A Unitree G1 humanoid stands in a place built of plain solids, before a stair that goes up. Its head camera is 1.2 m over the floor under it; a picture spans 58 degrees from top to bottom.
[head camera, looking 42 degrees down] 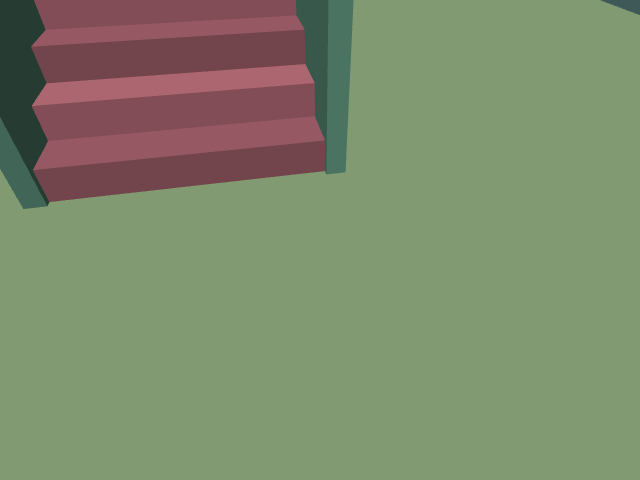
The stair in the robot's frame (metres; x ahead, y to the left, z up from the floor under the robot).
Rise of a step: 0.17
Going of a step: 0.26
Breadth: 1.30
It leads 12 degrees to the left of straight ahead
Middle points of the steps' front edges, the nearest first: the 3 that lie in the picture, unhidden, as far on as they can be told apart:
1.72 0.61 0.17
1.97 0.66 0.35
2.23 0.71 0.52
